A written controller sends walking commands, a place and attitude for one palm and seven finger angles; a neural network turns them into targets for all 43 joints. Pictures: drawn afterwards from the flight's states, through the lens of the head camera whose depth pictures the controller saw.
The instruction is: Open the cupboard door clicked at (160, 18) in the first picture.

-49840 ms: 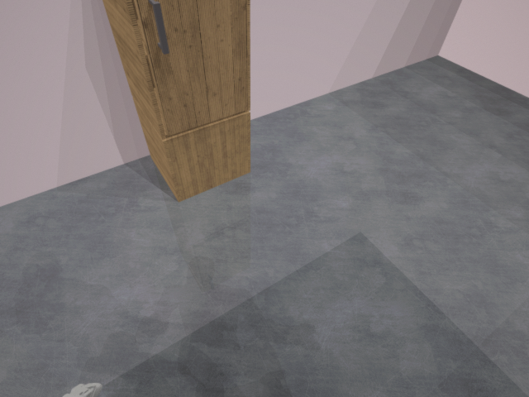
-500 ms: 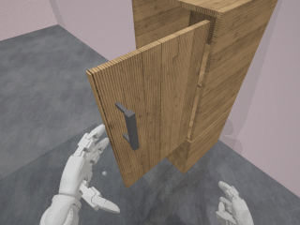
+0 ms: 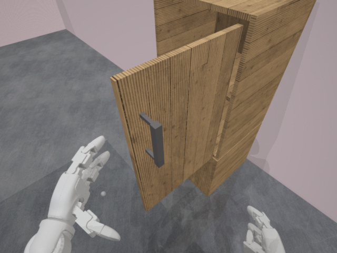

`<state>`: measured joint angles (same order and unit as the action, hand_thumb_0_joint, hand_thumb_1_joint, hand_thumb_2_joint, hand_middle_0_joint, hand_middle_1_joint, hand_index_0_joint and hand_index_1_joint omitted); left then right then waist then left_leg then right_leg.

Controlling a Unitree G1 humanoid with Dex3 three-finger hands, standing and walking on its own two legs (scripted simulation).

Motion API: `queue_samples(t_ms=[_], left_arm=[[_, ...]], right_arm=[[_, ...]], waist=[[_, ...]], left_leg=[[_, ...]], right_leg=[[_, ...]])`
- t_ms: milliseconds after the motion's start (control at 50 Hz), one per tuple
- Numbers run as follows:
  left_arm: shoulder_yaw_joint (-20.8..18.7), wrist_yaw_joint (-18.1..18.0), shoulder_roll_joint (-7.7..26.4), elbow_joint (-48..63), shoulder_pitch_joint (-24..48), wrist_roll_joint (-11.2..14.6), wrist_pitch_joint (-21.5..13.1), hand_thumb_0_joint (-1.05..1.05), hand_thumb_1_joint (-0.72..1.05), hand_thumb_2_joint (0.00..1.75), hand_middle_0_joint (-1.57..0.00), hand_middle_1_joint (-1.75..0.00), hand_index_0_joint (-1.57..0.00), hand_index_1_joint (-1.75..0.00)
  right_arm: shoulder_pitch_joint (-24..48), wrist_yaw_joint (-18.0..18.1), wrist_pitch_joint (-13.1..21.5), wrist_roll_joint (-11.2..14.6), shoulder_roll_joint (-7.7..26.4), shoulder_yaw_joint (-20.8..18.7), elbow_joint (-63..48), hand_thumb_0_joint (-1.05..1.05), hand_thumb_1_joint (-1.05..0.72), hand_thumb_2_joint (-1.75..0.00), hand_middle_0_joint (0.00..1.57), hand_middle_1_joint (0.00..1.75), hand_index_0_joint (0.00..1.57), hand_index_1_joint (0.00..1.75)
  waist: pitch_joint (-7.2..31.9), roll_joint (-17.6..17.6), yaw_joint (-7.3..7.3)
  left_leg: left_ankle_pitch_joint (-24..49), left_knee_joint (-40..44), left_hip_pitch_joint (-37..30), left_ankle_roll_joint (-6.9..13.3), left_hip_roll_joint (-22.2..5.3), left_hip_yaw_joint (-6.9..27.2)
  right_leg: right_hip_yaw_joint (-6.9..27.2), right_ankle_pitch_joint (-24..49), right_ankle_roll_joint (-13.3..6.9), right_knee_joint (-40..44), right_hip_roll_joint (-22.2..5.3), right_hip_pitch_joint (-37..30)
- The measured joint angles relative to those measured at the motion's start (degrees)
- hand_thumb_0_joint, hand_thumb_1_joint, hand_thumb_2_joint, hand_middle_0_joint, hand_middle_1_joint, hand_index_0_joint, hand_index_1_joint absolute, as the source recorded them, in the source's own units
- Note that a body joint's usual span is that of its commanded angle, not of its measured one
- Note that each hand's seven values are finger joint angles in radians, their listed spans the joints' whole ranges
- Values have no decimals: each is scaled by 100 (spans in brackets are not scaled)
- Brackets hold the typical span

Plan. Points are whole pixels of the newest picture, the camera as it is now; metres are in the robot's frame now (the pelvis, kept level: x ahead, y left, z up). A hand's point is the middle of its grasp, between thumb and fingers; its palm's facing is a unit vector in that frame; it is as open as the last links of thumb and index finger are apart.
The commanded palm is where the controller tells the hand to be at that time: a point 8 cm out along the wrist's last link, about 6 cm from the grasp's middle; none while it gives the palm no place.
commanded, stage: draw the hand back to the body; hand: left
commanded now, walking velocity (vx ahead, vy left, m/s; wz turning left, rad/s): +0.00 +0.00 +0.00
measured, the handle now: (152, 141) +0.35 +0.07 +0.10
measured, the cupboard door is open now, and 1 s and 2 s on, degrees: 89 89 89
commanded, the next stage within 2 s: step back with the hand held close in 1.30 s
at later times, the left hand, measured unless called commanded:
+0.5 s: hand (60, 184) +0.21 +0.22 +0.14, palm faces +0.27 -0.91 -0.32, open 14.1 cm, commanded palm +0.17 +0.26 +0.16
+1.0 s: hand (21, 162) +0.22 +0.28 +0.18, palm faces +0.45 -0.80 -0.40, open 8.3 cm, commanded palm +0.17 +0.31 +0.20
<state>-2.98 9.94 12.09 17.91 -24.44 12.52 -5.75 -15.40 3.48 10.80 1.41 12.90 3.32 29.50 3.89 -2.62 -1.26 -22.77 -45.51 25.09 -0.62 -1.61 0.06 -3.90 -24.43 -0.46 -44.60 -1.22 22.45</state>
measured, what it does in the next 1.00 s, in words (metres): stands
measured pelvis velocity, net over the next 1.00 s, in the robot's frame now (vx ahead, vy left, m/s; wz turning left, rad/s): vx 0.02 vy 0.01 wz -0.03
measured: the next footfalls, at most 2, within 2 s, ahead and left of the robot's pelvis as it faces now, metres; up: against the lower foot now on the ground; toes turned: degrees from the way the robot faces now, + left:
none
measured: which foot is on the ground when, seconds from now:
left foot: down 0.00-1.00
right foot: down 0.00-1.00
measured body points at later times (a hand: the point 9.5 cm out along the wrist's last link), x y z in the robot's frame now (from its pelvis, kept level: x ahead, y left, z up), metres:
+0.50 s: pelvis +0.01 +0.01 +0.03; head +0.00 +0.00 +0.48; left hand +0.19 +0.27 +0.16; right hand +0.19 -0.20 -0.05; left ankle +0.01 +0.13 -0.71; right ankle -0.01 -0.11 -0.71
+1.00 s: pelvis +0.02 +0.01 +0.04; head +0.00 +0.00 +0.48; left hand +0.19 +0.32 +0.21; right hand +0.21 -0.21 -0.05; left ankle +0.01 +0.13 -0.71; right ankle -0.01 -0.11 -0.71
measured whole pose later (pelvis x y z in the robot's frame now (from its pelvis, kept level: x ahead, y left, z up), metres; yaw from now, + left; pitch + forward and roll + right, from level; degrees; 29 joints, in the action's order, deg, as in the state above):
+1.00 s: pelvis +0.02 +0.01 +0.04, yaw -2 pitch -5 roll +0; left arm -19.3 -6.6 19.6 19.9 -24.5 2.8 -4.1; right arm -10.1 4.5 5.9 -0.9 12.7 1.5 37.3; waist -1.7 -2.9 -4.5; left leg -14.5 -23.4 4.2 0.1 -1.2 -2.5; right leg -1.9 -14.6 0.5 -21.2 -0.9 1.9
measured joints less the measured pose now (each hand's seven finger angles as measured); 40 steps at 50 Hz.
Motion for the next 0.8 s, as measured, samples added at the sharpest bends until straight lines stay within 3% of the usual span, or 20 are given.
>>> queue_samples(t_ms=[240,340,440,580,800], left_arm=[[-412,349,206,231,-9,260,390,-1,-47,32,-15,-30,-15,-30],[-384,-774,415,465,-122,-571,372,-1,-37,36,-16,-30,-15,-30],[-438,-1371,397,416,-224,-929,295,-1,-22,42,-17,-30,-16,-30],[-632,-1595,508,416,-332,-1075,218,0,1,52,-18,-30,-17,-30],[-1196,-1634,656,347,-214,-1047,183,0,39,68,-19,-30,-19,-30]], right_arm=[[132,101,149,44,70,73,116,2,-90,-90,21,30,20,30],[254,229,40,-114,-16,78,269,2,-90,-90,21,30,20,30],[309,239,-96,-199,-53,64,426,1,-90,-90,21,30,20,30],[340,191,-194,-259,-51,13,654,1,-90,-90,21,30,20,30],[462,114,-392,-254,-37,-112,744,1,-90,-90,21,30,20,30]], waist=[[-56,-41,-132],[-236,-4,-186],[-423,27,-203],[-536,28,-236],[-545,-6,-282]], left_leg=[[94,202,-288,49,39,48],[265,640,-726,42,-2,-12],[494,1178,-1161,70,18,-79],[687,1735,-1639,99,68,-173],[776,2102,-2000,104,74,-253]], right_leg=[[-53,134,50,309,-24,-362],[1,361,61,799,30,-790],[54,615,76,1342,26,-1205],[134,812,113,1854,-9,-1632],[206,924,128,2210,-6,-1958]])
